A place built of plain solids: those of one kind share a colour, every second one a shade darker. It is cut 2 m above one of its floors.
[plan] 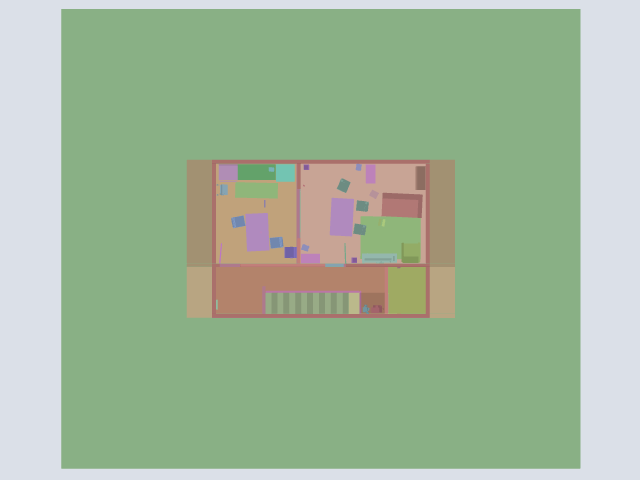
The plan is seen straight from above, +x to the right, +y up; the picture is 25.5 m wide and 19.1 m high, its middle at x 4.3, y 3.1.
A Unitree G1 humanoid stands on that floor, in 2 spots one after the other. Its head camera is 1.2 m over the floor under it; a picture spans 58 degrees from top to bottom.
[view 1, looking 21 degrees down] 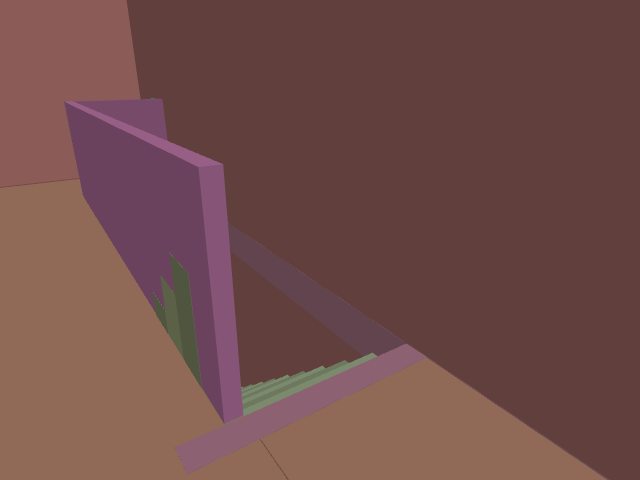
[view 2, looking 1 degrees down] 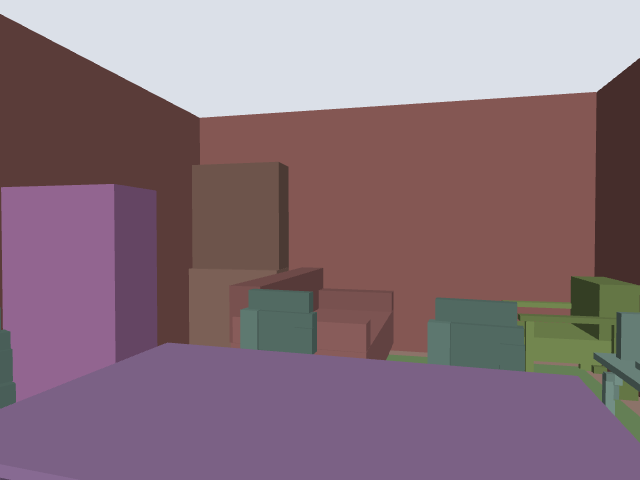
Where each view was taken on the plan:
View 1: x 0.92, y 1.48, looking -34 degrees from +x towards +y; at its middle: wall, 2.53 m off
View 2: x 4.08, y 3.73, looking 13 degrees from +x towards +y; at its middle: wall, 4.55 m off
